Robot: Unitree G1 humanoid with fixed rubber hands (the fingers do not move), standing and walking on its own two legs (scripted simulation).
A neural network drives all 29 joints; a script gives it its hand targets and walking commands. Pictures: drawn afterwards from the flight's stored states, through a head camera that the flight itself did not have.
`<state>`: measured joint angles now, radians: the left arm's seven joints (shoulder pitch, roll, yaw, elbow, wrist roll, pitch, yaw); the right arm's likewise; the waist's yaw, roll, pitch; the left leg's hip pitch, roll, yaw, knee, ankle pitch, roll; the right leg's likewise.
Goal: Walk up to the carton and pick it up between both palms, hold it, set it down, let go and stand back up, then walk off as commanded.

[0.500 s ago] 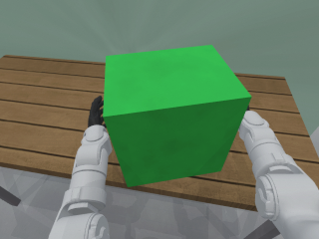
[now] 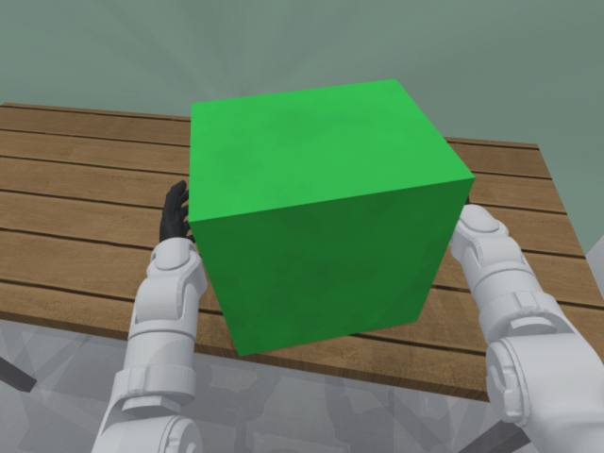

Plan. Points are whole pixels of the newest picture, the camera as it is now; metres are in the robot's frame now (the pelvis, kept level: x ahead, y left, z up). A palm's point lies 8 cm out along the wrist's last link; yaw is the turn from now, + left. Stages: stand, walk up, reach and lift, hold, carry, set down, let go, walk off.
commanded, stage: reach and lift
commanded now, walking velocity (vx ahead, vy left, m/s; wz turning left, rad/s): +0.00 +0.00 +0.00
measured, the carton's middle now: (314, 222) +0.44 +0.02 +0.09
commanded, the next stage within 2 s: none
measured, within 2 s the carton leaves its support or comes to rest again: neither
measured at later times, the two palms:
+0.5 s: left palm (160, 213) +0.36 +0.20 +0.17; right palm (470, 187) +0.42 -0.16 +0.18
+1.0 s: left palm (151, 183) +0.37 +0.21 +0.20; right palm (480, 172) +0.41 -0.16 +0.21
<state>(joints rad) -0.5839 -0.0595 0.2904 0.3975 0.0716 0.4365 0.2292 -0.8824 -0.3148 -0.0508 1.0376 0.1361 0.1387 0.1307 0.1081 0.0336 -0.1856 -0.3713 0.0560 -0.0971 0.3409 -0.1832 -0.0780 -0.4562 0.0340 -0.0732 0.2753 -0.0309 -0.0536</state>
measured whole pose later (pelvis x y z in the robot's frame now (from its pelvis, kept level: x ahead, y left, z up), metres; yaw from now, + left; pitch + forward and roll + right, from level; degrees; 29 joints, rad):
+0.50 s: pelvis -0.01 +0.01 +0.00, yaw +0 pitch +5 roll +0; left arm -0.67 -0.01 0.30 0.38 0.10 0.58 0.19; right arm -0.95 -0.29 -0.10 1.03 0.16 0.25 0.10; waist 0.05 0.01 -0.15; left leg -0.24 0.04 -0.10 0.34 -0.19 -0.07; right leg -0.33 0.02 -0.07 0.28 -0.04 -0.04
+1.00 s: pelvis +0.00 +0.02 +0.00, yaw +0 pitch +3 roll -1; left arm -0.74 0.07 0.29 0.40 0.07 0.67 0.16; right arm -0.97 -0.30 -0.01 0.94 0.28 0.37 0.01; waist 0.00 0.03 -0.16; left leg -0.21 0.03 -0.09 0.37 -0.22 -0.05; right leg -0.28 0.01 -0.06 0.29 -0.05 -0.02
